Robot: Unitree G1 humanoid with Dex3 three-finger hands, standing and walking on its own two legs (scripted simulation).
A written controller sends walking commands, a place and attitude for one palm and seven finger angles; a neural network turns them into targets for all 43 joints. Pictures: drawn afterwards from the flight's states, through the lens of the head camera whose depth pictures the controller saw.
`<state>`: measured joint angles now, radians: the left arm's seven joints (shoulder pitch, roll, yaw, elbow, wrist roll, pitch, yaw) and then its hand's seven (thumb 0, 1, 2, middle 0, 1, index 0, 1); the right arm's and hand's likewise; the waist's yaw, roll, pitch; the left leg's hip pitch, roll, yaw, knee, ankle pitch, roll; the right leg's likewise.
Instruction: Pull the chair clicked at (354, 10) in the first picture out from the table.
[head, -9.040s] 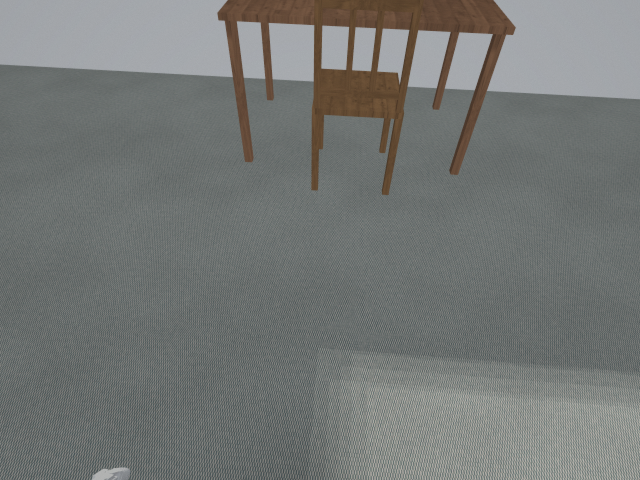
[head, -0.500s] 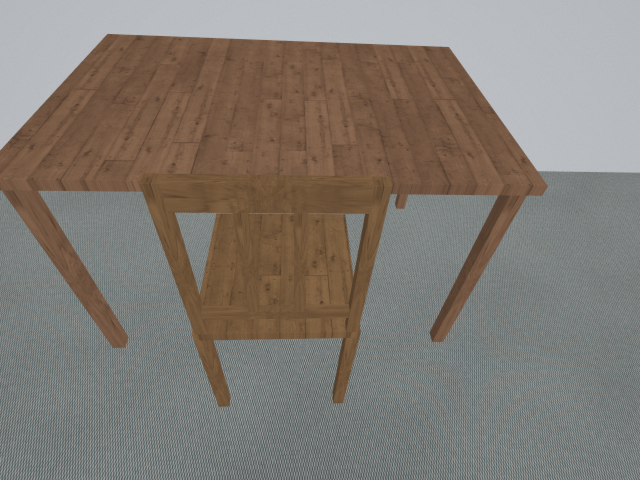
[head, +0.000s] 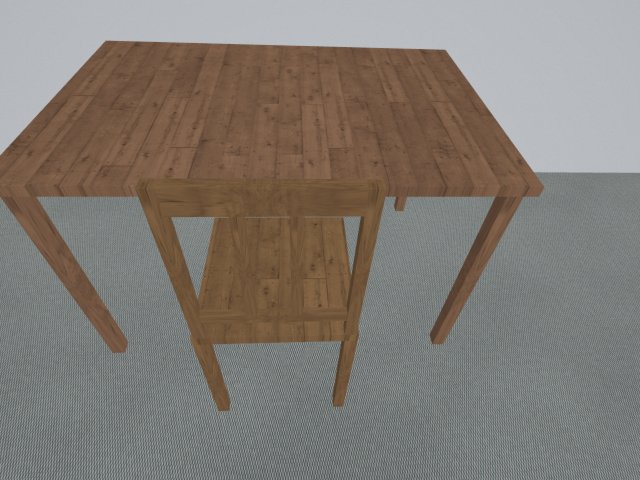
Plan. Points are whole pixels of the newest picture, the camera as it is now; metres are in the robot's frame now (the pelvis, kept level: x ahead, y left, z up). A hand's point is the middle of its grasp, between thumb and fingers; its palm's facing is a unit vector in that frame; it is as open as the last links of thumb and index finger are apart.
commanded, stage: look again from close up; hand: left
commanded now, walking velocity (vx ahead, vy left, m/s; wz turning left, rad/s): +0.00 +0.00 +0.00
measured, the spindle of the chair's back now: (244, 269) +0.50 +0.17 -0.10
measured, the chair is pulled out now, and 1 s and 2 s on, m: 0.00 0.00 0.00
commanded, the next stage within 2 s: shuffle to correct the standing spot in 1.94 s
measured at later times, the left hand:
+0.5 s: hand out of the picture -0.04 +0.13 -0.18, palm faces +0.05 -0.99 -0.13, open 7.4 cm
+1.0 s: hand out of the picture -0.04 +0.12 -0.18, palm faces +0.05 -0.99 -0.14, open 7.4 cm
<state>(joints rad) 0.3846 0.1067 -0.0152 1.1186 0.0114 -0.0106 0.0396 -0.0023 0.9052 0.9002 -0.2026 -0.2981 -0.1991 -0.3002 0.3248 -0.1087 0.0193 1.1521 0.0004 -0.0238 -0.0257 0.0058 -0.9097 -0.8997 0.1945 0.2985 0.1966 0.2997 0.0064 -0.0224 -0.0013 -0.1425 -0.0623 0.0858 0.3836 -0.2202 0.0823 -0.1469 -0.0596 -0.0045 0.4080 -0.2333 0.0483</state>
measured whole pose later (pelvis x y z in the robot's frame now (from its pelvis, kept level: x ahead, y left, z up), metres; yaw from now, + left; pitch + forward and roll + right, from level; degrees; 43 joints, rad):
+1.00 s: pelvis +0.00 -0.02 +0.00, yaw +0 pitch -1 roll +0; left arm 0.38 0.10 -0.01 1.12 0.01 -0.02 0.04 0.00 0.90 0.90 -0.20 -0.30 -0.20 -0.30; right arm 0.32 -0.11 0.02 1.16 0.00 -0.02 -0.03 0.00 -0.91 -0.90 0.19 0.30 0.20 0.30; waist 0.01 -0.01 0.00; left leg -0.14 -0.03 0.08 0.38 -0.22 0.05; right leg -0.15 -0.03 -0.01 0.41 -0.24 0.02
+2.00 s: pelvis +0.01 -0.04 +0.00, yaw +0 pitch -1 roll +0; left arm 0.38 0.10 -0.01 1.12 0.01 -0.02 0.04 0.00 0.90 0.90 -0.20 -0.30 -0.20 -0.30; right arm 0.32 -0.11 0.02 1.16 0.00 -0.02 -0.03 0.01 -0.91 -0.90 0.19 0.30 0.20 0.30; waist 0.01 -0.01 0.00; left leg -0.14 -0.02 0.06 0.38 -0.23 0.03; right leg -0.14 -0.01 -0.03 0.40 -0.25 0.00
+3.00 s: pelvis +0.10 -0.08 +0.00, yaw +6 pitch -1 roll +1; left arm 0.28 0.16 0.00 1.07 0.01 -0.02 0.03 0.00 0.91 0.90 -0.20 -0.30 -0.20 -0.30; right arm 0.23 -0.16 -0.01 1.10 0.00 0.00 -0.03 0.01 -0.93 -0.90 0.19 0.30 0.20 0.30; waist 0.00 0.00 0.04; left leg -0.14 0.01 0.04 0.42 -0.26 -0.01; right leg -0.22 0.00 -0.03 0.48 -0.24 -0.02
